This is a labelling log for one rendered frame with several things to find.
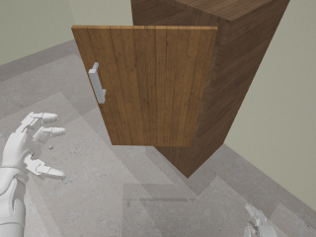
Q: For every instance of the left robot hand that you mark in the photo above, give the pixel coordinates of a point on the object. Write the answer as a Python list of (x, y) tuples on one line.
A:
[(19, 145)]

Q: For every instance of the right robot hand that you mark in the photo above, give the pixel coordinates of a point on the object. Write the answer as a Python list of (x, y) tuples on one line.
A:
[(261, 228)]

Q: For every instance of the handle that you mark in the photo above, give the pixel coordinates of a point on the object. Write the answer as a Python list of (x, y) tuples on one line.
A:
[(100, 93)]

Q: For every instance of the left robot forearm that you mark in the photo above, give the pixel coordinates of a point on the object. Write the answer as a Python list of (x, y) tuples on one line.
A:
[(12, 207)]

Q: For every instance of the cupboard door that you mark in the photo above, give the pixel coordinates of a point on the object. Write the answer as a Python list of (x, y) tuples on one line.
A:
[(154, 77)]

